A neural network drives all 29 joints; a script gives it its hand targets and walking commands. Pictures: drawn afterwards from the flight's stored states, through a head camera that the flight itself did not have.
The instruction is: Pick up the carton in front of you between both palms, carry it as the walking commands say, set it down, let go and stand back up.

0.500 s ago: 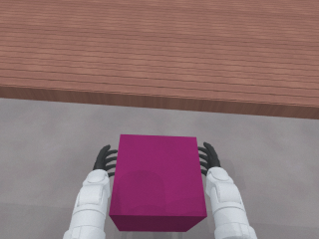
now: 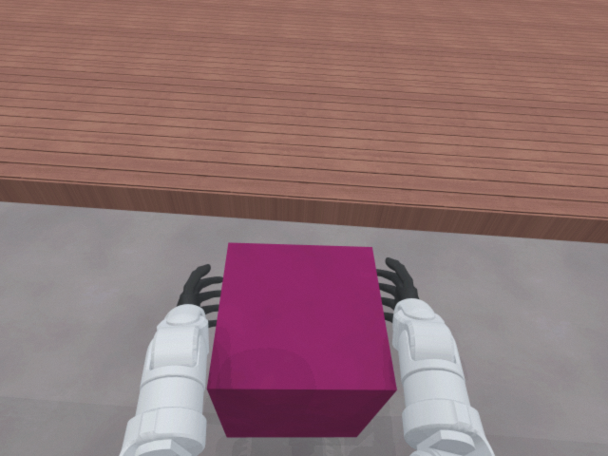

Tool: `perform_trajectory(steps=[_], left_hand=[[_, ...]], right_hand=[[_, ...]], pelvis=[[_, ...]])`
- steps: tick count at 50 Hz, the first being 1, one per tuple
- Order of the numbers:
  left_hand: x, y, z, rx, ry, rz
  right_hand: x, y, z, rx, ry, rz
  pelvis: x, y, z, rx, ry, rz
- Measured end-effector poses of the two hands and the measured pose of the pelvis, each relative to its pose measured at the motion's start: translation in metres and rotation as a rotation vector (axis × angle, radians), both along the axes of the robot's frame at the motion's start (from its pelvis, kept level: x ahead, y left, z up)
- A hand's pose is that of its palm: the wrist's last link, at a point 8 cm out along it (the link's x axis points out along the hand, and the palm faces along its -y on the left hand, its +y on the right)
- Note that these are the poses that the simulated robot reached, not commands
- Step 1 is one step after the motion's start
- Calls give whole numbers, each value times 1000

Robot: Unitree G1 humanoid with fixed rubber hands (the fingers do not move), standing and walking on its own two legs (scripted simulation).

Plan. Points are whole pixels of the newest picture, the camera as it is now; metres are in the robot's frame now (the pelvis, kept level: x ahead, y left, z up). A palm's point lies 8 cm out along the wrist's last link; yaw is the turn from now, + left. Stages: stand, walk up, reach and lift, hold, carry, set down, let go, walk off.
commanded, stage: reach and lift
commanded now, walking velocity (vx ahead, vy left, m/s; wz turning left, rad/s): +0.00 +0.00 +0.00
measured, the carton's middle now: (296, 346) +0.29 +0.00 -0.05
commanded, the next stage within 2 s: hold in 0.62 s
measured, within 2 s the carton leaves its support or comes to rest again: neither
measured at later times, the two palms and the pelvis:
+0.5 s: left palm (192, 308) +0.31 +0.15 +0.04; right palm (407, 299) +0.31 -0.15 +0.04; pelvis +0.02 +0.00 +0.01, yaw +0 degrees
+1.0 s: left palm (188, 308) +0.29 +0.15 +0.05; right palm (411, 299) +0.30 -0.15 +0.06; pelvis +0.01 +0.00 +0.01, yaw +0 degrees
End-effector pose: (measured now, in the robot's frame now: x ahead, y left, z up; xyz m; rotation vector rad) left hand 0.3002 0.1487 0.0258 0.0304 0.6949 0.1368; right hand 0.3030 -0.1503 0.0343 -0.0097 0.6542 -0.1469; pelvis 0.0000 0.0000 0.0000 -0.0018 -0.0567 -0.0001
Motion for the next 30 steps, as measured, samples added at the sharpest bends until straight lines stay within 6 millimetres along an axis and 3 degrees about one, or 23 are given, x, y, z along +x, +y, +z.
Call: perform_trajectory(steps=[30], left_hand=[[3,-3,11,23,10,-15]], right_hand=[[7,-3,13,-24,3,27]], pelvis=[[21,-2,8,3,-22,1]])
